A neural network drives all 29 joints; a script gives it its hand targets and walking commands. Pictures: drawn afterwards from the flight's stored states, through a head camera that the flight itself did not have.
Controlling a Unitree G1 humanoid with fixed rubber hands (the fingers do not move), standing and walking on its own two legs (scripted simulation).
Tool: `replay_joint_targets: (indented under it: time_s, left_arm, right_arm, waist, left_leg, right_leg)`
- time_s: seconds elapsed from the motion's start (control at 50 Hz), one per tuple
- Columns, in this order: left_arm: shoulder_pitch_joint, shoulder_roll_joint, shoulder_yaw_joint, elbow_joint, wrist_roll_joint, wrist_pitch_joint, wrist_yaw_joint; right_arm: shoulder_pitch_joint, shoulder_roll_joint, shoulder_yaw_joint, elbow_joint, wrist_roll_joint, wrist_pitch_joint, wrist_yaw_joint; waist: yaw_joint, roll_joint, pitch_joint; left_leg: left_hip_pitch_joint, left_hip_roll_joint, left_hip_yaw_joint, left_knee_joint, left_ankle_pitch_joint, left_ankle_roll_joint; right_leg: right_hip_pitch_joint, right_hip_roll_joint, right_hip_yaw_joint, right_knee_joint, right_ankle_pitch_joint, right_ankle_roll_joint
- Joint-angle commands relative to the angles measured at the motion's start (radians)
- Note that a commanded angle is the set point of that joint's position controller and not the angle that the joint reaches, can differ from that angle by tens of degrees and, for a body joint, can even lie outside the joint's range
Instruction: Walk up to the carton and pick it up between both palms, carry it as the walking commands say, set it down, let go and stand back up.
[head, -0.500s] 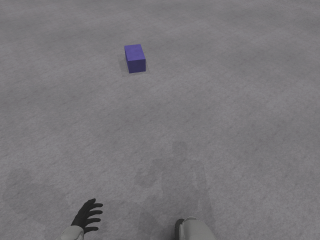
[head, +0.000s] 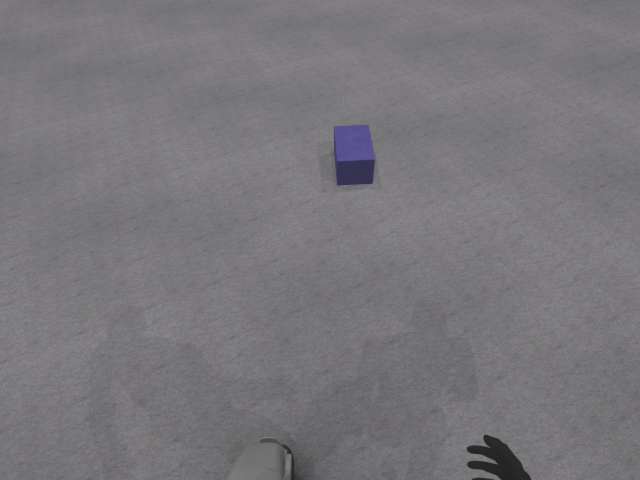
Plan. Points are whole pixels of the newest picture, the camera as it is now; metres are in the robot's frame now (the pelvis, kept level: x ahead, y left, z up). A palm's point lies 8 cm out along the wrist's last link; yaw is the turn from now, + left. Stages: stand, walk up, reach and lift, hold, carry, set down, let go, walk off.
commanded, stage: walk up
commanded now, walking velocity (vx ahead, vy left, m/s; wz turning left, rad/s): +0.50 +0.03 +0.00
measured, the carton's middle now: (353, 154) +1.54 +0.07 -0.71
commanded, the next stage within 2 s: none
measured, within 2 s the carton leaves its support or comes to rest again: neither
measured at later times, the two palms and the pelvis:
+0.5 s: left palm (218, 300) +0.39 +0.25 -0.13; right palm out of the picture +0.11 -0.19 -0.11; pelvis +0.23 +0.03 +0.00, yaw +0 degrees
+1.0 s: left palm (216, 310) +0.37 +0.24 -0.11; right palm (480, 236) +0.59 -0.23 -0.13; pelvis +0.47 +0.00 +0.01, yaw +0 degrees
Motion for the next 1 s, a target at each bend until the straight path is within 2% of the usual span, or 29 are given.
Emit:
replay_joint_targets:
  time_s: [0.0, 0.02, 0.04, 0.06, 0.08, 0.1, 0.12, 0.14, 0.16, 0.2, 0.24, 0.3, 0.42, 0.46, 0.5, 0.52, 0.54, 0.56, 0.58, 0.6, 0.62, 0.64, 0.68, 0.7, 0.72, 0.74, 0.8, 0.88, 0.98]
  left_arm:
    - [-0.036, 0.158, 0.026, -0.037, -0.008, -0.005, -0.007]
    - [-0.036, 0.163, 0.025, -0.035, -0.011, -0.001, -0.004]
    - [-0.030, 0.158, 0.017, -0.031, -0.013, 0.002, -0.002]
    - [-0.017, 0.132, 0.004, -0.031, -0.010, 0.002, -0.001]
    - [-0.014, 0.048, -0.017, -0.079, -0.009, -0.002, -0.006]
    - [-0.036, 0.067, -0.001, -0.091, -0.005, 0.003, -0.003]
    - [-0.079, 0.095, 0.010, -0.070, -0.005, 0.009, -0.008]
    - [-0.099, 0.081, 0.007, -0.059, -0.006, 0.009, -0.015]
    - [-0.092, 0.068, 0.003, -0.045, -0.006, 0.011, -0.020]
    - [-0.084, 0.058, 0.008, -0.047, 0.003, 0.031, -0.033]
    - [-0.143, 0.065, 0.011, -0.071, 0.011, 0.051, -0.041]
    - [-0.259, 0.064, 0.012, -0.108, 0.011, 0.068, -0.048]
    - [-0.499, 0.043, -0.003, -0.195, -0.005, 0.066, -0.066]
    - [-0.548, 0.046, -0.005, -0.221, -0.011, 0.060, -0.066]
    - [-0.560, 0.039, -0.011, -0.239, -0.006, 0.048, -0.061]
    - [-0.539, 0.047, -0.006, -0.234, -0.004, 0.044, -0.055]
    - [-0.501, 0.061, 0.001, -0.225, 0.000, 0.038, -0.047]
    - [-0.425, 0.077, 0.009, -0.200, 0.005, 0.029, -0.037]
    - [-0.288, 0.107, 0.023, -0.149, 0.008, 0.016, -0.026]
    - [-0.112, 0.190, 0.044, -0.113, 0.021, 0.001, -0.014]
    - [0.011, 0.326, 0.059, -0.090, 0.011, 0.005, -0.010]
    - [-0.003, 0.360, 0.066, -0.074, -0.023, 0.025, 0.002]
    - [-0.185, 0.223, 0.031, -0.096, -0.007, 0.012, 0.005]
    - [-0.220, 0.162, 0.017, -0.092, -0.007, 0.004, 0.002]
    - [-0.234, 0.118, 0.007, -0.090, -0.004, -0.002, -0.001]
    - [-0.219, 0.104, 0.002, -0.087, -0.005, -0.008, -0.005]
    - [-0.134, 0.122, 0.003, -0.068, -0.005, -0.017, -0.006]
    - [-0.056, 0.145, 0.010, -0.063, -0.001, -0.020, 0.004]
    - [-0.007, 0.172, 0.023, -0.052, 0.004, -0.016, 0.007]
  right_arm:
    - [-0.046, -0.025, -0.002, -0.069, -0.007, -0.027, -0.013]
    - [0.001, -0.044, -0.011, -0.054, -0.013, -0.035, -0.023]
    - [0.108, -0.068, -0.025, -0.016, -0.019, -0.047, -0.036]
    - [0.274, -0.120, -0.047, 0.030, -0.022, -0.062, -0.052]
    - [0.445, -0.232, -0.070, 0.050, -0.022, -0.072, -0.068]
    - [0.509, -0.295, -0.078, 0.081, 0.010, -0.065, -0.071]
    - [0.425, -0.239, -0.062, 0.080, 0.012, -0.065, -0.072]
    - [0.330, -0.187, -0.050, 0.060, 0.009, -0.075, -0.070]
    - [0.251, -0.140, -0.040, 0.048, 0.006, -0.082, -0.068]
    - [0.229, -0.065, -0.016, 0.052, 0.005, -0.093, -0.070]
    - [0.283, -0.064, -0.009, 0.077, 0.015, -0.100, -0.071]
    - [0.359, -0.085, -0.008, 0.101, 0.014, -0.106, -0.080]
    - [0.432, -0.087, -0.011, 0.125, 0.011, -0.100, -0.091]
    - [0.445, -0.099, -0.016, 0.132, 0.008, -0.098, -0.092]
    - [0.437, -0.089, -0.015, 0.144, 0.001, -0.089, -0.087]
    - [0.440, -0.098, -0.019, 0.153, 0.005, -0.084, -0.084]
    - [0.441, -0.109, -0.023, 0.157, 0.009, -0.081, -0.086]
    - [0.431, -0.125, -0.027, 0.157, 0.012, -0.077, -0.088]
    - [0.437, -0.123, -0.026, 0.160, 0.014, -0.073, -0.088]
    - [0.465, -0.082, -0.017, 0.143, 0.009, -0.072, -0.089]
    - [0.510, -0.008, -0.014, 0.111, 0.015, -0.073, -0.088]
    - [0.487, -0.087, -0.043, 0.118, -0.007, -0.063, -0.080]
    - [0.384, -0.032, -0.024, 0.106, -0.002, -0.056, -0.068]
    - [0.375, -0.018, -0.024, 0.112, 0.001, -0.050, -0.063]
    - [0.395, -0.014, -0.026, 0.114, -0.002, -0.037, -0.055]
    - [0.396, -0.013, -0.027, 0.111, -0.005, -0.024, -0.046]
    - [0.302, -0.017, -0.023, 0.071, -0.010, 0.002, -0.029]
    - [0.142, -0.026, -0.013, 0.011, -0.005, 0.009, -0.009]
    - [-0.029, -0.024, -0.003, -0.047, 0.000, -0.003, 0.004]
  waist:
    - [-0.045, -0.244, 0.036]
    - [-0.063, -0.184, 0.022]
    - [-0.105, -0.093, -0.027]
    - [-0.164, 0.025, -0.128]
    - [-0.212, 0.289, -0.245]
    - [-0.233, 0.276, -0.281]
    - [-0.190, 0.096, -0.171]
    - [-0.148, 0.024, -0.095]
    - [-0.107, 0.044, -0.068]
    - [-0.076, 0.131, -0.029]
    - [-0.081, 0.134, -0.013]
    - [-0.105, 0.117, 0.002]
    - [-0.162, 0.123, 0.065]
    - [-0.175, 0.141, 0.072]
    - [-0.158, 0.211, 0.054]
    - [-0.152, 0.201, 0.049]
    - [-0.137, 0.155, 0.040]
    - [-0.098, 0.089, 0.010]
    - [-0.048, 0.001, -0.068]
    - [0.010, -0.123, -0.214]
    - [0.030, -0.339, -0.333]
    - [0.012, -0.200, -0.302]
    - [-0.060, -0.105, -0.083]
    - [-0.087, -0.134, -0.055]
    - [-0.108, -0.178, -0.054]
    - [-0.111, -0.199, -0.050]
    - [-0.098, -0.190, -0.010]
    - [-0.071, -0.187, 0.035]
    - [-0.031, -0.187, 0.072]
  left_leg:
    - [0.213, -0.036, 0.052, -0.058, -0.063, 0.016]
    - [0.288, -0.049, 0.075, -0.098, -0.084, 0.022]
    - [0.416, -0.075, 0.105, -0.156, -0.118, 0.030]
    - [0.627, -0.020, 0.017, -0.165, -0.201, 0.058]
    - [0.803, 0.295, -0.380, -0.279, -0.342, 0.135]
    - [0.781, 0.397, -0.650, -0.440, -0.406, 0.219]
    - [0.678, 0.399, -0.623, -0.417, -0.327, 0.202]
    - [0.557, 0.349, -0.502, -0.385, -0.171, 0.177]
    - [0.485, 0.275, -0.373, -0.382, -0.057, 0.154]
    - [0.387, 0.197, -0.234, -0.411, -0.001, 0.131]
    - [0.391, 0.172, -0.191, -0.423, 0.063, 0.141]
    - [0.455, 0.181, -0.154, -0.428, 0.147, 0.156]
    - [0.508, 0.183, -0.100, -0.462, 0.099, 0.153]
    - [0.520, 0.184, -0.079, -0.463, 0.095, 0.153]
    - [0.479, 0.132, -0.013, -0.455, 0.034, 0.155]
    - [0.458, 0.134, -0.012, -0.437, 0.051, 0.162]
    - [0.454, 0.141, -0.019, -0.386, 0.110, 0.159]
    - [0.443, 0.128, 0.004, -0.269, 0.202, 0.146]
    - [0.391, 0.082, 0.042, -0.064, 0.269, 0.127]
    - [0.216, 0.044, 0.048, 0.223, 0.026, 0.088]
    - [-0.053, -0.099, 0.010, 0.518, -0.519, 0.054]
    - [-0.076, -0.055, -0.145, 0.644, -0.466, 0.051]
    - [-0.060, 0.018, -0.139, 0.634, -0.262, 0.046]
    - [-0.018, 0.033, -0.126, 0.598, -0.197, 0.043]
    - [0.015, 0.032, -0.107, 0.576, -0.172, 0.042]
    - [0.022, 0.022, -0.088, 0.569, -0.150, 0.040]
    - [-0.042, 0.025, -0.061, 0.492, -0.082, 0.027]
    - [-0.113, 0.034, -0.042, 0.312, -0.013, -0.001]
    - [-0.036, 0.016, 0.000, 0.037, 0.030, -0.009]
  right_leg:
    - [-0.169, -0.173, 0.070, -0.116, 0.052, -0.148]
    - [-0.185, -0.174, 0.064, -0.045, 0.081, -0.146]
    - [-0.207, -0.141, 0.036, 0.113, 0.157, -0.136]
    - [-0.319, -0.091, 0.008, 0.372, 0.138, -0.103]
    - [-0.545, -0.001, -0.023, 0.742, -0.273, -0.054]
    - [-0.675, 0.053, 0.090, 0.898, -0.296, -0.066]
    - [-0.715, 0.001, 0.152, 0.990, -0.209, -0.074]
    - [-0.685, -0.039, 0.164, 0.987, -0.093, -0.074]
    - [-0.635, -0.060, 0.158, 0.947, -0.018, -0.069]
    - [-0.569, -0.060, 0.132, 0.888, 0.041, -0.045]
    - [-0.573, -0.050, 0.103, 0.832, 0.085, -0.022]
    - [-0.638, -0.039, 0.081, 0.725, 0.137, -0.007]
    - [-0.657, -0.021, 0.057, 0.444, 0.237, -0.015]
    - [-0.616, -0.011, 0.047, 0.368, 0.237, -0.027]
    - [-0.466, 0.009, 0.025, 0.303, 0.180, -0.044]
    - [-0.401, 0.027, 0.002, 0.298, 0.154, -0.050]
    - [-0.345, 0.042, -0.012, 0.281, 0.133, -0.052]
    - [-0.250, 0.067, -0.037, 0.233, 0.118, -0.057]
    - [-0.070, 0.083, -0.052, 0.182, 0.094, -0.071]
    - [0.178, -0.107, 0.157, 0.179, 0.010, -0.102]
    - [0.333, -0.423, 0.683, 0.003, -0.054, -0.196]
    - [0.224, -0.443, 0.826, -0.074, -0.017, -0.205]
    - [-0.042, -0.350, 0.512, -0.032, 0.100, -0.175]
    - [-0.128, -0.274, 0.391, -0.040, 0.122, -0.150]
    - [-0.178, -0.228, 0.309, -0.049, 0.151, -0.133]
    - [-0.196, -0.216, 0.267, -0.054, 0.189, -0.128]
    - [-0.192, -0.210, 0.217, -0.084, 0.238, -0.127]
    - [-0.147, -0.206, 0.182, -0.134, 0.186, -0.135]
    - [-0.107, -0.208, 0.135, -0.158, 0.138, -0.137]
